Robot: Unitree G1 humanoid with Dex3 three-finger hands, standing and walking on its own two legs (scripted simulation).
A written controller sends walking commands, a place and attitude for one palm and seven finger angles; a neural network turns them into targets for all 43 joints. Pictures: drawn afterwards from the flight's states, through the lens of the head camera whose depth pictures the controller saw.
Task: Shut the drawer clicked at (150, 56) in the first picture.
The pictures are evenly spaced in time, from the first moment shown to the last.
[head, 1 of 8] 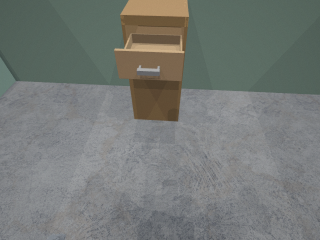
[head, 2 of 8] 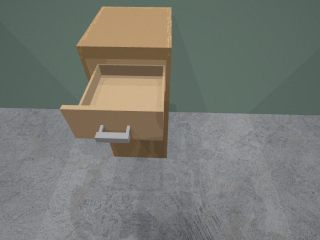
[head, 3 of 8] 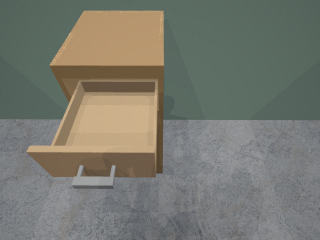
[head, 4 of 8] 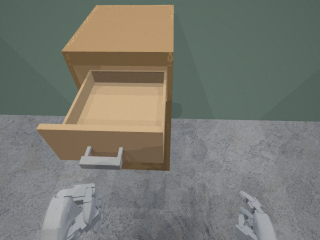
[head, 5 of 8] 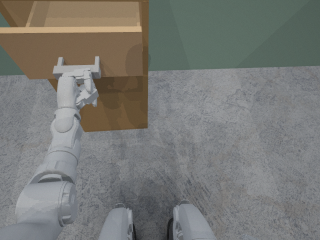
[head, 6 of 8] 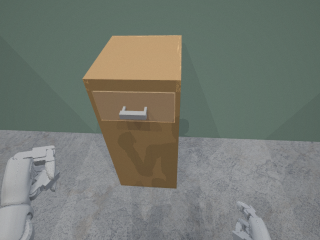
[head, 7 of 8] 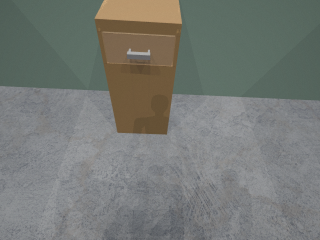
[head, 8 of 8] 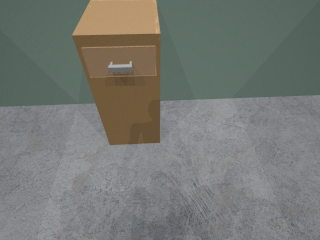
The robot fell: no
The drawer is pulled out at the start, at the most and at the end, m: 0.30 0.30 0.00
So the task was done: yes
